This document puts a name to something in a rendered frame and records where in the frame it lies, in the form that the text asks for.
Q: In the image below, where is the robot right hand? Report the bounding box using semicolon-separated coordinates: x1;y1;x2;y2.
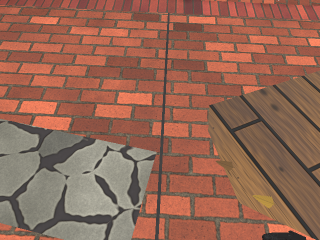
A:
262;230;306;240

